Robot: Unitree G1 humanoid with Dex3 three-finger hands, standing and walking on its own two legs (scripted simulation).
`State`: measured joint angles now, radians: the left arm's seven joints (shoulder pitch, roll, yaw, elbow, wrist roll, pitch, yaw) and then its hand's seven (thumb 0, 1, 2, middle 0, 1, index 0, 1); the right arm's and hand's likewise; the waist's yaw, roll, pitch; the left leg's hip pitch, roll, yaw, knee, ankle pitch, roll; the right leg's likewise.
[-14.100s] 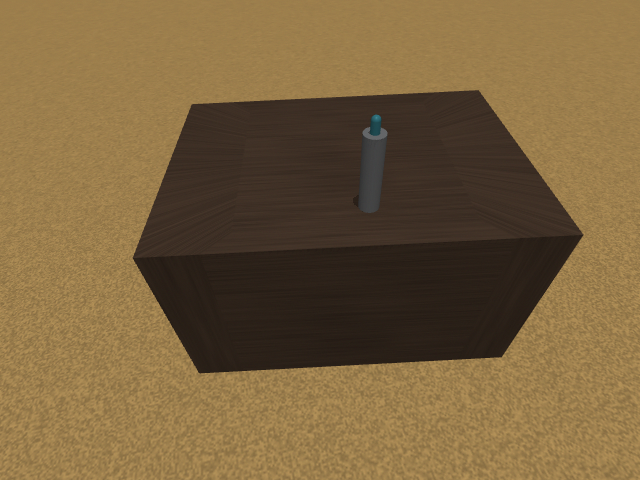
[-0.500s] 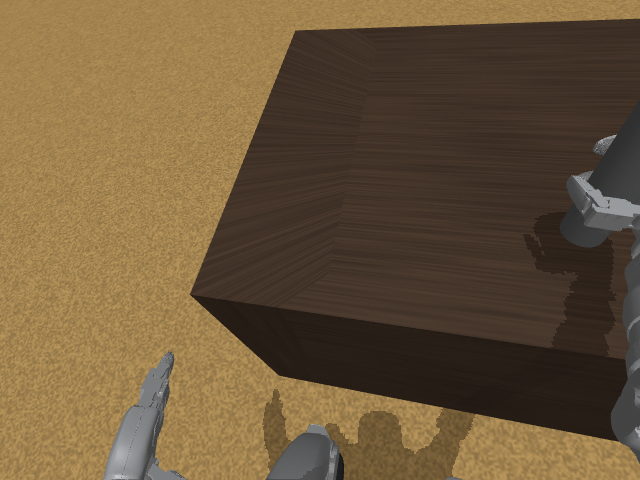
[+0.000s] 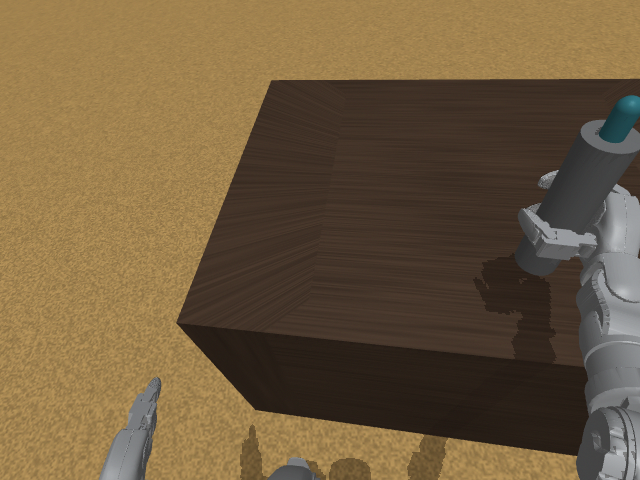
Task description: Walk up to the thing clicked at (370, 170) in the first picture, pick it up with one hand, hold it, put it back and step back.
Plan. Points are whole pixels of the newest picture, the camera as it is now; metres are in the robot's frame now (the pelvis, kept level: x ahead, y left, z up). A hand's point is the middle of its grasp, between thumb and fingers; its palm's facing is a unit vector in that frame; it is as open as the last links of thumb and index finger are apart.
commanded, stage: lift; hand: right
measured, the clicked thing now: (574, 196) +0.46 -0.22 +0.11
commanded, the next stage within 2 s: hold in 1.06 s
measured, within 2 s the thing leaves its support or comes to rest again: neither
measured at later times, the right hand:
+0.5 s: hand (561, 230) +0.39 -0.18 +0.14, palm faces +0.17 +0.99 +0.02, open 7.5 cm
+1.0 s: hand (577, 231) +0.36 -0.17 +0.17, palm faces +0.17 +0.99 +0.01, open 7.5 cm
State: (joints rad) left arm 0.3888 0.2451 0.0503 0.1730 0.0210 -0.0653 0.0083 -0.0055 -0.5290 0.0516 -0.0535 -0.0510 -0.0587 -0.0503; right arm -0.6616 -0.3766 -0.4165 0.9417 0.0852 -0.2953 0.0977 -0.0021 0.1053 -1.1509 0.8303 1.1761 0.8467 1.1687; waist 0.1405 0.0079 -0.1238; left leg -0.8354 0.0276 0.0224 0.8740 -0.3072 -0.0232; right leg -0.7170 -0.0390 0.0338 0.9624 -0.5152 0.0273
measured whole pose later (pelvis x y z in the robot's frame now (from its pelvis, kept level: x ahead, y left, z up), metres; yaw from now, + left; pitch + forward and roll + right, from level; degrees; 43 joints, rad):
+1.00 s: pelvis +0.01 +0.01 +0.04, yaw -1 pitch +1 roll +0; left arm 0.28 0.21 0.10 0.48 -0.02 -0.09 0.08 -0.01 -0.54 0.05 -0.04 -0.05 -0.04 -0.05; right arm -0.24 -0.20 -0.21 0.23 0.18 0.04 0.00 0.00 0.12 -1.16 0.84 1.17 0.86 1.16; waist 0.02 -0.02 -0.04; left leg -0.40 0.04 0.02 0.60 -0.23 -0.02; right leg -0.25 -0.03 0.02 0.61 -0.38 0.03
